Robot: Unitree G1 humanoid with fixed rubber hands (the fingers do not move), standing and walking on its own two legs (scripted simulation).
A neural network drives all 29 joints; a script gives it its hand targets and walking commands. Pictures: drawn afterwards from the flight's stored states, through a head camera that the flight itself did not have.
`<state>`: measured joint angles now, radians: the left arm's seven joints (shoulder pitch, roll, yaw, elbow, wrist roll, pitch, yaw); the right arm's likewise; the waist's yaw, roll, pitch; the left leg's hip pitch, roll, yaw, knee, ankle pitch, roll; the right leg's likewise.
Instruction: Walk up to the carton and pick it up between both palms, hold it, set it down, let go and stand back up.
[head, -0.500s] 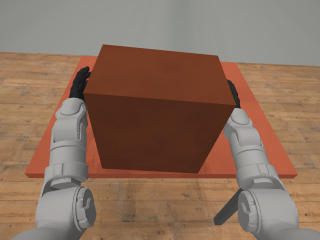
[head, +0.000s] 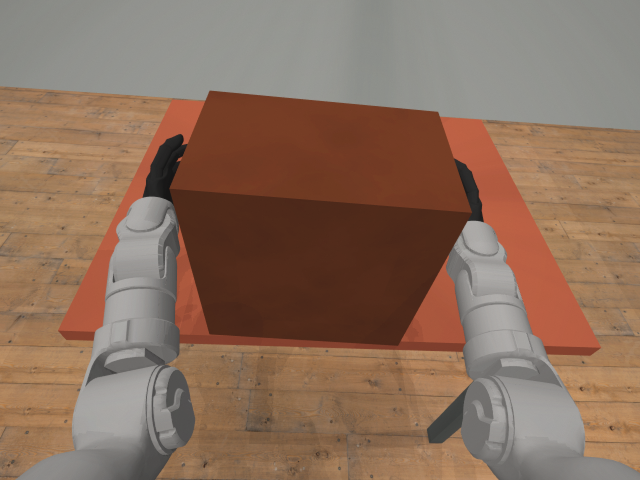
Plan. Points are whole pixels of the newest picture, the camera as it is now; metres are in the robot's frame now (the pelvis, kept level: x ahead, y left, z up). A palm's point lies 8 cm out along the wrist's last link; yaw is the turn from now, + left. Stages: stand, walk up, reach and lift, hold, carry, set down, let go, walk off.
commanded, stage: set down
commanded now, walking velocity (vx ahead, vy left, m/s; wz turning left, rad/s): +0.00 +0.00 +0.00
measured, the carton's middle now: (314, 232) +0.41 +0.03 +0.08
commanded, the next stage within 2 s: none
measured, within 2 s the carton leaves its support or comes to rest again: neither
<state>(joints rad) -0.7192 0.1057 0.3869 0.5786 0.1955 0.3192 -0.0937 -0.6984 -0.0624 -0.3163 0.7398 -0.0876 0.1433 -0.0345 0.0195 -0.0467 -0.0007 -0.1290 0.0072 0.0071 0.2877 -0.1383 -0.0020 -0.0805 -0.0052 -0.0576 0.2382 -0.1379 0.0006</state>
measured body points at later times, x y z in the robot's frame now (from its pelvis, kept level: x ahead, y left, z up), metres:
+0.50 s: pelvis +0.01 +0.00 +0.00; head +0.01 +0.02 +0.45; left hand +0.40 +0.22 +0.14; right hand +0.41 -0.16 +0.13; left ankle +0.01 +0.11 -0.75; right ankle +0.00 -0.12 -0.75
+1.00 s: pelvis +0.01 +0.00 +0.00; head +0.02 +0.02 +0.45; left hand +0.41 +0.22 +0.13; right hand +0.41 -0.16 +0.12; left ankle +0.01 +0.11 -0.75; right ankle +0.00 -0.12 -0.75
